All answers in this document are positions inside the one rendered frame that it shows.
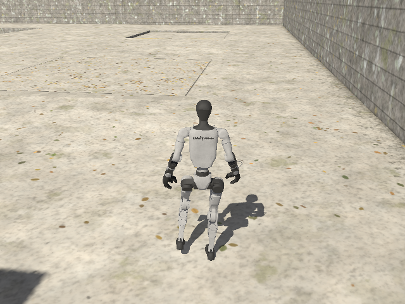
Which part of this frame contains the right robot hand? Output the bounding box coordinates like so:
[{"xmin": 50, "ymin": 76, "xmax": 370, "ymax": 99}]
[{"xmin": 225, "ymin": 172, "xmax": 240, "ymax": 184}]

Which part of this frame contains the robot right shin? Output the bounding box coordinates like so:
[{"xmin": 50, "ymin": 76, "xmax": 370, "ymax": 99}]
[{"xmin": 208, "ymin": 211, "xmax": 218, "ymax": 252}]

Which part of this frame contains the robot right upper arm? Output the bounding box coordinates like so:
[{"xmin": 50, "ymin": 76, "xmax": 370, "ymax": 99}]
[{"xmin": 217, "ymin": 128, "xmax": 235, "ymax": 162}]

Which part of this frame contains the robot right forearm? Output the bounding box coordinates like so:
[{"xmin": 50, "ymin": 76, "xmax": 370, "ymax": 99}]
[{"xmin": 228, "ymin": 152, "xmax": 239, "ymax": 175}]

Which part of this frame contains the robot left forearm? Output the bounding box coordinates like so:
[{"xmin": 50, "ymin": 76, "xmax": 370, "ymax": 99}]
[{"xmin": 165, "ymin": 153, "xmax": 178, "ymax": 177}]

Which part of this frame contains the robot head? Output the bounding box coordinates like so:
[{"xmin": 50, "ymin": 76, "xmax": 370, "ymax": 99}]
[{"xmin": 193, "ymin": 100, "xmax": 214, "ymax": 130}]

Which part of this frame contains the robot left upper arm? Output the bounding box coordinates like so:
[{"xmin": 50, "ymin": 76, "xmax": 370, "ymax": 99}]
[{"xmin": 172, "ymin": 127, "xmax": 190, "ymax": 163}]

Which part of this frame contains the left robot hand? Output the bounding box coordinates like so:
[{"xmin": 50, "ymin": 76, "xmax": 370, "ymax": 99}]
[{"xmin": 163, "ymin": 175, "xmax": 177, "ymax": 189}]

